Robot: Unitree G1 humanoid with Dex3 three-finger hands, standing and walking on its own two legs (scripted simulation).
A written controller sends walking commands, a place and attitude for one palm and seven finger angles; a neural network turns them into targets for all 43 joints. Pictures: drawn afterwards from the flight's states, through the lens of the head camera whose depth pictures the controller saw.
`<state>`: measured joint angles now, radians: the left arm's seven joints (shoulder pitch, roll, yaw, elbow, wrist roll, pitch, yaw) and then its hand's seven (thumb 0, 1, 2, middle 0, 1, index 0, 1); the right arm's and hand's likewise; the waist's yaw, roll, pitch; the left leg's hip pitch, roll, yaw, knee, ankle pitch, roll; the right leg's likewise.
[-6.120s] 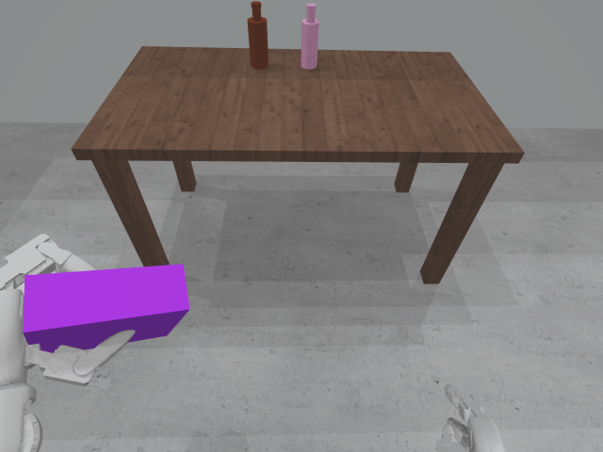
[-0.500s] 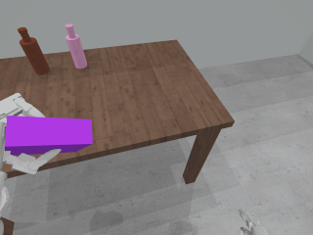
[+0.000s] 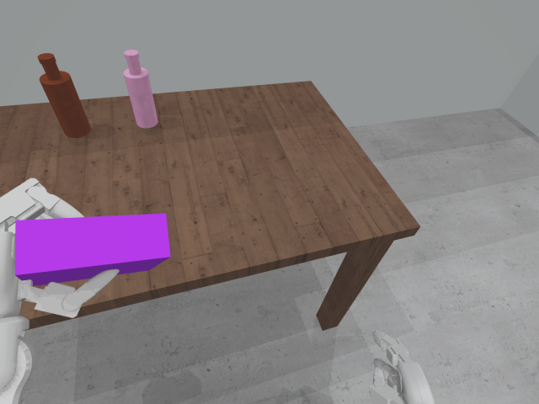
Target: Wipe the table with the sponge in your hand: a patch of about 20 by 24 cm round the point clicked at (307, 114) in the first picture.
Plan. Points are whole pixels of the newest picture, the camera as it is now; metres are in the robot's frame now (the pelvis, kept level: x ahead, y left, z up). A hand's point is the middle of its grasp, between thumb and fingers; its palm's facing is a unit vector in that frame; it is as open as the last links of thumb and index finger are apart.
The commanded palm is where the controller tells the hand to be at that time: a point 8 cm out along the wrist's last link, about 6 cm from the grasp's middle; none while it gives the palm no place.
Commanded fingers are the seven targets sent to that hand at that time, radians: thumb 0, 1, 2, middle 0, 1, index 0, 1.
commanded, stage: shuffle to correct the standing spot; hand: left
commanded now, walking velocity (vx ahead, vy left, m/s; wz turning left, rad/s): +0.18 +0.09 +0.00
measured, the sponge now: (118, 248) +0.24 +0.22 +0.15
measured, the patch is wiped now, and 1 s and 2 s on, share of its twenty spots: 0.00 0.00 0.00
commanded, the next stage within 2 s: come to a stop and stand still in 1.02 s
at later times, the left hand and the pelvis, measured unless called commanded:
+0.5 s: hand (86, 211) +0.28 +0.27 +0.16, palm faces +0.40 -0.83 -0.39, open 9.1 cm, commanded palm +0.22 +0.30 +0.18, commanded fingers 0.00 0.10 1.30 -1.20 -1.60 -1.20 -1.60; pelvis +0.06 +0.02 -0.02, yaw -1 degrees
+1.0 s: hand (77, 182) +0.31 +0.29 +0.17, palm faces +0.36 -0.84 -0.40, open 9.1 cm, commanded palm +0.25 +0.34 +0.18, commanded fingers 0.00 0.10 1.30 -1.20 -1.60 -1.20 -1.60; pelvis +0.09 +0.06 -0.01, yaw -1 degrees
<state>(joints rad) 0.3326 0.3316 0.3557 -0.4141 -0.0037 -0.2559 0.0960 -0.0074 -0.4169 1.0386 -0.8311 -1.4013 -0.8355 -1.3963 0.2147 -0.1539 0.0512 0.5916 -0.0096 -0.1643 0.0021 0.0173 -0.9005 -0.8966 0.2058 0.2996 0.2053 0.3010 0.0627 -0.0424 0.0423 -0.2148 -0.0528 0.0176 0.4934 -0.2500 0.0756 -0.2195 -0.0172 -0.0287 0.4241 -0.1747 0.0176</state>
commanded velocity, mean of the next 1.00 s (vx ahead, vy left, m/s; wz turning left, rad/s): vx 0.17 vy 0.10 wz -0.06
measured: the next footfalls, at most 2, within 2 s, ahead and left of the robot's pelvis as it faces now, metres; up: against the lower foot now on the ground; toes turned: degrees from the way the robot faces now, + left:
right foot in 0.64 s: +0.16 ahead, -0.06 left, +0.00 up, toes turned -3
left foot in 0.94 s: +0.16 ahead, +0.20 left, +0.00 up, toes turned +1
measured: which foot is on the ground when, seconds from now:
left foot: down 0.00-0.66, up 0.68-0.92, down 0.94-1.00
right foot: down 0.00-0.46, up 0.48-0.62, down 0.64-1.00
